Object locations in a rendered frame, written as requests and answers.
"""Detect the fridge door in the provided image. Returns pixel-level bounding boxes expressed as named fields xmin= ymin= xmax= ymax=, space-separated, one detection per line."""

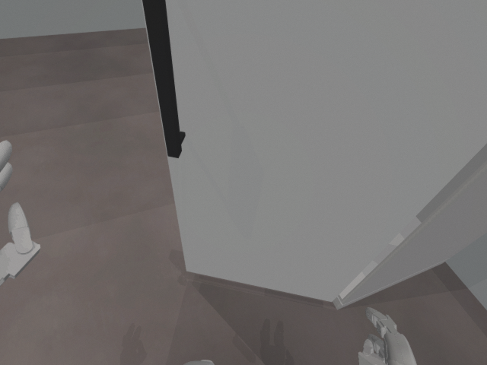
xmin=141 ymin=0 xmax=487 ymax=302

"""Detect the left robot hand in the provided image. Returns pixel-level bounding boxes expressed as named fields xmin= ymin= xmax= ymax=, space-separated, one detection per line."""
xmin=0 ymin=140 xmax=40 ymax=286

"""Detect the handle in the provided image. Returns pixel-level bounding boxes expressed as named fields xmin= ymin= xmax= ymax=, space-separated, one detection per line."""
xmin=142 ymin=0 xmax=186 ymax=158

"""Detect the right robot hand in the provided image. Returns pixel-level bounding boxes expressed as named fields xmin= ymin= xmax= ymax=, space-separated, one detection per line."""
xmin=358 ymin=307 xmax=417 ymax=365

